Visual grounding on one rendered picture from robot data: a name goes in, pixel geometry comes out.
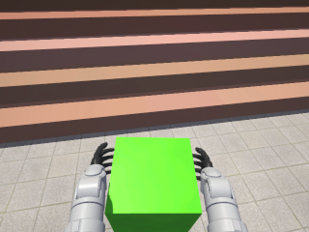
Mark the right robot forearm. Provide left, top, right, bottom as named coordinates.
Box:
left=200, top=166, right=248, bottom=232

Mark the left robot hand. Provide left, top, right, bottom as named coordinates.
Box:
left=90, top=142, right=115, bottom=175

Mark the carton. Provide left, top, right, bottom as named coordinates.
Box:
left=104, top=136, right=203, bottom=232

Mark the left robot forearm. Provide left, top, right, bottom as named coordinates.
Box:
left=64, top=164, right=107, bottom=232

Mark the right robot hand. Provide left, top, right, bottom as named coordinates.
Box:
left=192, top=147, right=213, bottom=181

